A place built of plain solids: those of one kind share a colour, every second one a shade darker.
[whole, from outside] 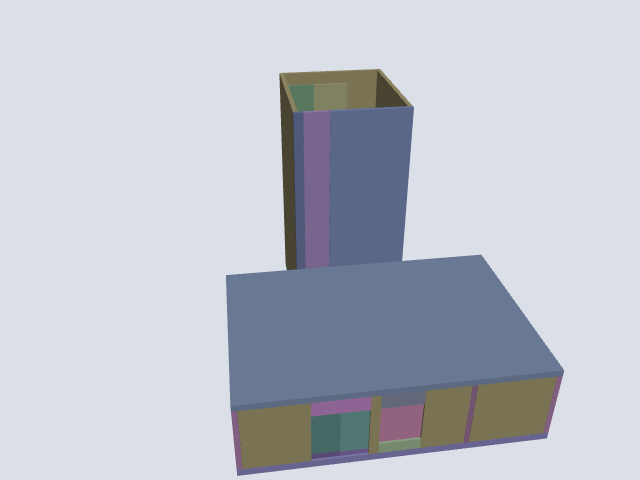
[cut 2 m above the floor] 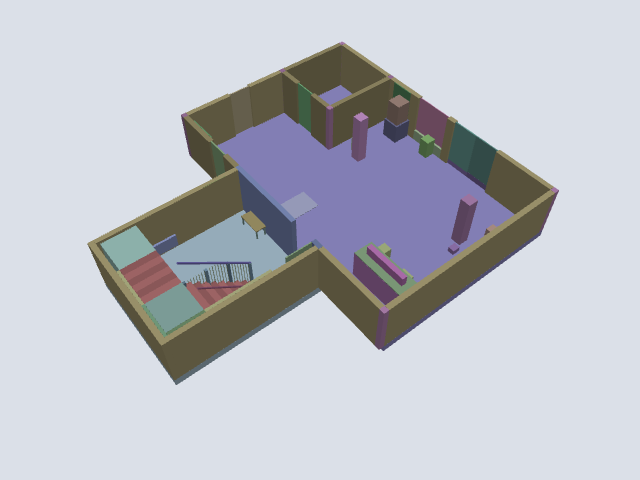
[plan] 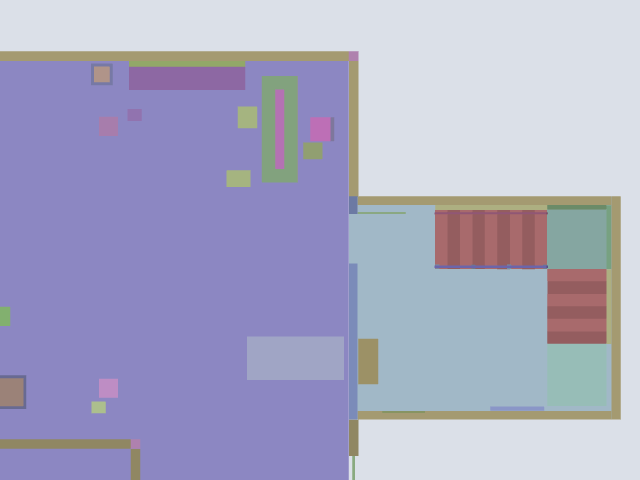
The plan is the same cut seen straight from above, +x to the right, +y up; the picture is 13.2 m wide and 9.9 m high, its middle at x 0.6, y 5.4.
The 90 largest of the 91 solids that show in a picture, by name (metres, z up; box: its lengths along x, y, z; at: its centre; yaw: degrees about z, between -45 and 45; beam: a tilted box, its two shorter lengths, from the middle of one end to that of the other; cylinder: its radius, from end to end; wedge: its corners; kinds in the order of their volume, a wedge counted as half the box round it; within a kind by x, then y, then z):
{
 "wall_1": {"box": [0.2, 2.8, 2.7], "at": [-6.3, -0.31, 1.35]},
 "wall_2": {"box": [0.2, 1.59, 2.7], "at": [-6.3, 2.09, 1.35]},
 "wall_3": {"box": [0.2, 0.35, 2.7], "at": [-6.3, 4.56, 1.35]},
 "wall_4": {"box": [0.2, 2.36, 2.7], "at": [-6.3, 7.91, 1.35]},
 "wall_5": {"box": [2.9, 0.2, 2.7], "at": [-4.75, -1.81, 1.35]},
 "wall_6": {"box": [2.9, 0.2, 2.7], "at": [-4.75, 1.19, 1.35]},
 "wall_7": {"box": [0.2, 0.95, 2.7], "at": [-3.21, -1.23, 1.35]},
 "wall_8": {"box": [0.2, 0.95, 2.7], "at": [-3.21, 0.62, 1.35]},
 "wall_9": {"box": [7.4, 0.2, 2.7], "at": [-2.5, 9.19, 1.35]},
 "wall_10": {"box": [1.53, 0.2, 2.7], "at": [-2.34, -1.81, 1.35]},
 "wall_11": {"box": [1.87, 0.2, 2.7], "at": [0.26, -1.81, 1.35]},
 "wall_12": {"box": [0.2, 1.75, 2.7], "at": [1.29, -0.83, 1.35]},
 "wall_13": {"box": [0.2, 0.75, 2.7], "at": [1.29, 1.32, 1.35]},
 "wall_14": {"box": [0.2, 2.79, 2.7], "at": [1.29, 7.7, 1.35]},
 "wall_15": {"box": [5.24, 0.18, 9.82], "at": [3.99, 1.78, 4.91]},
 "wall_16": {"box": [5.24, 0.18, 9.82], "at": [3.99, 6.21, 4.91]},
 "wall_17": {"box": [0.2, 4.61, 9.82], "at": [6.71, 4.0, 4.91]},
 "lobby_floor_slab_1": {"box": [7.6, 11.2, 0.3], "at": [-2.6, 3.69, -0.15]},
 "lobby_ceiling_slab_1": {"box": [7.6, 11.2, 0.25], "at": [-2.6, 3.69, 2.82]},
 "landing_slab_1": {"box": [1.22, 1.29, 3.45], "at": [5.9, 2.62, 1.73]},
 "landing_slab_2": {"box": [1.23, 1.22, 2.03], "at": [5.9, 5.41, 1.02]},
 "tread_slab_1": {"box": [0.27, 1.22, 0.2], "at": [3.1, 5.41, 0.1]},
 "tread_slab_2": {"box": [0.27, 1.22, 0.41], "at": [3.36, 5.41, 0.2]},
 "tread_slab_3": {"box": [0.26, 1.22, 0.61], "at": [3.62, 5.41, 0.31]},
 "tread_slab_4": {"box": [0.26, 1.22, 0.81], "at": [3.87, 5.41, 0.41]},
 "tread_slab_5": {"box": [0.27, 1.22, 1.02], "at": [4.13, 5.41, 0.51]},
 "tread_slab_6": {"box": [0.26, 1.22, 1.22], "at": [4.39, 5.41, 0.61]},
 "tread_slab_7": {"box": [0.26, 1.22, 1.42], "at": [4.65, 5.41, 0.71]},
 "tread_slab_8": {"box": [0.26, 1.22, 1.62], "at": [4.9, 5.41, 0.81]},
 "tread_slab_9": {"box": [0.26, 1.22, 1.83], "at": [5.16, 5.41, 0.91]},
 "tread_slab_10": {"box": [1.22, 0.26, 3.25], "at": [5.9, 3.38, 1.62]},
 "tread_slab_11": {"box": [1.22, 0.27, 3.05], "at": [5.9, 3.64, 1.52]},
 "tread_slab_12": {"box": [1.22, 0.27, 2.85], "at": [5.9, 3.9, 1.42]},
 "tread_slab_13": {"box": [1.22, 0.26, 2.64], "at": [5.9, 4.16, 1.32]},
 "tread_slab_14": {"box": [1.22, 0.27, 2.44], "at": [5.9, 4.42, 1.22]},
 "tread_slab_15": {"box": [1.22, 0.26, 2.24], "at": [5.9, 4.67, 1.12]},
 "floor_slab_1": {"box": [5.61, 4.61, 0.3], "at": [4.0, 4.0, -0.15]},
 "wall_cheek_1": {"box": [0.18, 3.22, 9.82], "at": [1.28, 3.31, 4.91]},
 "wall_cheek_2": {"box": [0.18, 0.37, 9.82], "at": [1.28, 6.12, 4.91]},
 "wall_wall_1": {"box": [2.31, 0.1, 9.3], "at": [4.13, 6.07, 4.65]},
 "wall_wall_2": {"box": [0.1, 1.54, 9.3], "at": [6.56, 4.03, 4.65]},
 "lobby_desk_body_1": {"box": [0.75, 2.2, 1.1], "at": [-0.23, 7.68, 0.55]},
 "wall_head_1": {"box": [0.18, 1.02, 7.72], "at": [1.28, 5.42, 5.96]},
 "wall_land_far_wall_1": {"box": [0.1, 1.32, 9.3], "at": [6.56, 5.46, 4.65]},
 "wall_land_wall_1": {"box": [1.22, 0.1, 9.3], "at": [5.9, 6.07, 4.65]},
 "lobby_column_shaft_1": {"box": [0.4, 0.4, 2.7], "at": [-3.76, 2.34, 1.35]},
 "lobby_column_shaft_2": {"box": [0.4, 0.4, 2.7], "at": [-3.76, 7.74, 1.35]},
 "wallpost_1": {"box": [0.2, 0.2, 2.7], "at": [-6.3, -1.81, 1.35]},
 "wallpost_2": {"box": [0.2, 0.2, 2.7], "at": [-6.3, 1.19, 1.35]},
 "wallpost_3": {"box": [0.2, 0.2, 2.7], "at": [-6.3, 9.19, 1.35]},
 "wallpost_4": {"box": [0.2, 0.2, 2.7], "at": [-3.21, 1.19, 1.35]},
 "wallpost_5": {"box": [0.2, 0.2, 2.7], "at": [1.29, -1.81, 1.35]},
 "wallpost_6": {"box": [0.2, 0.2, 2.7], "at": [1.29, 9.19, 1.35]},
 "lobby_seats_seat_1": {"box": [2.4, 0.6, 0.45], "at": [-2.14, 8.79, 0.22]},
 "lobby_planter_box_1": {"box": [0.7, 0.7, 0.8], "at": [-5.8, 2.26, 0.4]},
 "lobby_planter_box_2": {"box": [0.45, 0.45, 0.5], "at": [-3.9, 8.82, 0.25]},
 "lobby_planter_plant_1": {"box": [0.58, 0.58, 0.9], "at": [-5.8, 2.26, 1.25]},
 "lobby_planter_plant_2": {"box": [0.33, 0.33, 0.9], "at": [-3.9, 8.82, 0.95]},
 "wall_head_lobby_entrance_1": {"box": [0.2, 2.0, 0.6], "at": [-6.3, 5.73, 2.4]},
 "lobby_entrance_leaf_1": {"box": [0.05, 1.0, 1.9], "at": [-6.3, 5.23, 1.15]},
 "lobby_entrance_leaf_2": {"box": [0.05, 1.0, 1.85], "at": [-6.3, 6.23, 1.17]},
 "lobby_parcel_box_1": {"box": [0.5, 0.35, 0.45], "at": [-1.08, 6.66, 0.22]},
 "lobby_parcel_box_2": {"box": [0.4, 0.45, 0.45], "at": [-0.9, 7.93, 0.22]},
 "lobby_parcel_box_3": {"box": [0.4, 0.35, 0.2], "at": [0.45, 7.24, 0.1]},
 "wall_head_lobby_glazing_1": {"box": [0.2, 1.5, 0.6], "at": [-6.3, 3.63, 2.4]},
 "wall_sill_lobby_glazing_1": {"box": [0.2, 1.5, 0.45], "at": [-6.3, 3.63, 0.22]},
 "lobby_runner_top_1": {"box": [2.0, 0.9, 0.07], "at": [0.1, 2.96, -0.02]},
 "lobby_bin_body_1": {"box": [0.4, 0.4, 0.75], "at": [-5.99, 3.83, 0.37]},
 "lobby_desk_chair_seat_1": {"box": [0.5, 0.5, 0.48], "at": [0.65, 7.68, 0.24]},
 "lobby_seats_back_1": {"box": [2.4, 0.12, 0.4], "at": [-2.14, 9.03, 0.65]},
 "lobby_lift_leaf_1": {"box": [0.06, 0.9, 2.1], "at": [1.29, 0.49, 1.05]},
 "lobby_desk_screen_1": {"box": [0.19, 1.64, 0.35], "at": [-0.23, 7.68, 1.31]},
 "lobby_back_door_leaf_1": {"box": [0.9, 0.05, 2.1], "at": [-1.13, -1.81, 1.05]},
 "lobby_office_door_leaf_1": {"box": [0.05, 0.9, 2.1], "at": [-3.21, -0.31, 1.05]},
 "door_front_leaf_open_1": {"box": [1.0, 0.045, 2.08], "at": [1.87, 5.96, 1.05]},
 "door_leaf_1": {"box": [0.89, 0.045, 2.08], "at": [2.33, 1.85, 1.04]},
 "lobby_glazing_pane_1": {"box": [0.03, 1.5, 1.65], "at": [-6.3, 3.63, 1.27]},
 "lobby_desk_counter_1": {"box": [0.75, 2.2, 0.04], "at": [-0.23, 7.68, 1.12]},
 "furn_radiator_panel_body_1": {"box": [1.12, 0.09, 0.51], "at": [4.67, 1.92, 0.4]},
 "lobby_wet_floor_sign_body_1": {"box": [0.3, 0.25, 0.62], "at": [-3.97, 1.95, 0.31]},
 "lobby_board_panel_1": {"box": [0.04, 0.9, 1.2], "at": [-6.18, 2.01, 1.5]},
 "posts_1": {"box": [0.09, 0.09, 0.96], "at": [3.02, 4.85, 0.68]},
 "posts_2": {"box": [0.09, 0.09, 0.93], "at": [3.76, 4.85, 1.28]},
 "posts_3": {"box": [0.09, 0.09, 1.11], "at": [4.5, 4.85, 1.78]},
 "lobby_entrance_leaf_kick_1": {"box": [0.05, 1.0, 0.2], "at": [-6.3, 5.23, 0.1]},
 "lobby_entrance_leaf_kick_2": {"box": [0.05, 1.0, 0.25], "at": [-6.3, 6.23, 0.12]},
 "furn_bench_top_1": {"box": [0.42, 0.94, 0.05], "at": [1.6, 2.89, 0.41]},
 "lobby_desk_chair_back_1": {"box": [0.08, 0.5, 0.47], "at": [0.85, 7.68, 0.71]},
 "lobby_left_box_1": {"box": [0.3, 0.25, 0.2], "at": [-3.22, 7.98, 0.1]},
 "rail_top_1": {"beam": [0.06, 0.06], "from": [2.97, 4.85, 1.13], "to": [5.29, 4.85, 2.95]}
}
